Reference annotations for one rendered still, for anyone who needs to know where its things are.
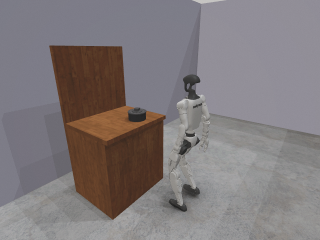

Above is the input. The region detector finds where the right robot thigh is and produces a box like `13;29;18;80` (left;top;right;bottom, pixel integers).
178;138;200;166

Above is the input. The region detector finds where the table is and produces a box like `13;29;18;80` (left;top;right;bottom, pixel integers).
49;45;166;220

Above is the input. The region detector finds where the right robot upper arm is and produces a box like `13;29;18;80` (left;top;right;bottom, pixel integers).
198;95;210;122

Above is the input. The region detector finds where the right robot foot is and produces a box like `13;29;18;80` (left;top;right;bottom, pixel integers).
183;184;200;195

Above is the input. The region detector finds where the pot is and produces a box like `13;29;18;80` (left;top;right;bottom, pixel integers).
128;113;146;122

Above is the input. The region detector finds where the robot left hand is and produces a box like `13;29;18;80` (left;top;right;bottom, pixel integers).
168;151;179;169

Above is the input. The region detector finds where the robot left forearm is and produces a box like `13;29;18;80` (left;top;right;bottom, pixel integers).
173;124;186;153

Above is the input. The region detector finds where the robot right hand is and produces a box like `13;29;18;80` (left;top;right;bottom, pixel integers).
199;137;209;152

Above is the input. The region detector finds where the left robot upper arm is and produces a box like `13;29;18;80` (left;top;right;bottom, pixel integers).
176;99;189;132

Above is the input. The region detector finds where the lid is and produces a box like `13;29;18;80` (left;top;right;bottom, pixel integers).
128;108;147;115

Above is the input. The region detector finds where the robot right forearm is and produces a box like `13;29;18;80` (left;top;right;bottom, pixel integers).
202;119;211;139

